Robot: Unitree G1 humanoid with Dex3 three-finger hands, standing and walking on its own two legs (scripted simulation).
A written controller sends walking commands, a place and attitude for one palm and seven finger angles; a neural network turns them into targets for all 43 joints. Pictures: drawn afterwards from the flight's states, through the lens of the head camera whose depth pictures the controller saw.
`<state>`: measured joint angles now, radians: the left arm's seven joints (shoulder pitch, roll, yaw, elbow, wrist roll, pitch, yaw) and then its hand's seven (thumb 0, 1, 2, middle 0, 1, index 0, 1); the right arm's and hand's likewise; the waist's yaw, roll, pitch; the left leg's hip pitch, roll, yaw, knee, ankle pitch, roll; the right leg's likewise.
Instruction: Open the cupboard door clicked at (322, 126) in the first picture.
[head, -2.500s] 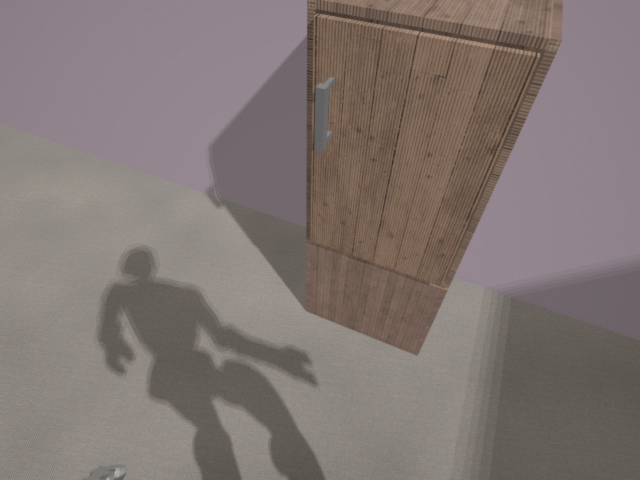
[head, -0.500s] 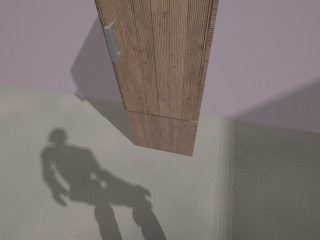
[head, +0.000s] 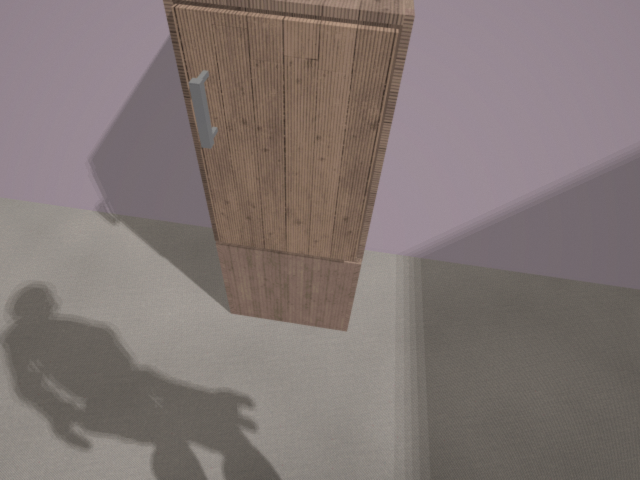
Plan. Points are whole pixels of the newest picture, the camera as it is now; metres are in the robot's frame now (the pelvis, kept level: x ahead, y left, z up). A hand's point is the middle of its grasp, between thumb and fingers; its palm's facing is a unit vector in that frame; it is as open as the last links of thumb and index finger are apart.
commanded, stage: take the last steps up to it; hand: left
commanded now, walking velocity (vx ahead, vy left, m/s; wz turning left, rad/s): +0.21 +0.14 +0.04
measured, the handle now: (205, 110) +0.72 +0.30 +0.08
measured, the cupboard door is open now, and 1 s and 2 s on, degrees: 0 0 0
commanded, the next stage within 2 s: come to a stop and stand still in 0.40 s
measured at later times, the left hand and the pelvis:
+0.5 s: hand (194, 469) +0.17 +0.19 -0.17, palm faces +0.01 -0.98 -0.18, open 7.3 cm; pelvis +0.09 +0.03 -0.01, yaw +0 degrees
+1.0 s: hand out of the picture +0.14 +0.27 -0.19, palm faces +0.06 -0.98 -0.20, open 7.4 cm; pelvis +0.13 +0.08 +0.00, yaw -1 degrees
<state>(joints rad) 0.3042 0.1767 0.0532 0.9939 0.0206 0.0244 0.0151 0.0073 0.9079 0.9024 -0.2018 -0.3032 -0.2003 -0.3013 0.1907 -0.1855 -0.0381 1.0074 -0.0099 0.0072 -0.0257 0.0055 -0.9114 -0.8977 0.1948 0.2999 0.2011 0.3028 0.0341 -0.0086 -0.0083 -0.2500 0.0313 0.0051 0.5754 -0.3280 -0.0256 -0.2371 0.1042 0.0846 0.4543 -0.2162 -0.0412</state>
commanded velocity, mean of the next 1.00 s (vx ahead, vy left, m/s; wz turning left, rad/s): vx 0.00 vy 0.01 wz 0.02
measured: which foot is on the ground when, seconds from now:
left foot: up 0.00-0.00, down 0.02-0.48, up 0.50-0.76, down 0.78-1.00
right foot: down 0.00-0.02, up 0.04-0.44, down 0.46-0.80, up 0.82-1.00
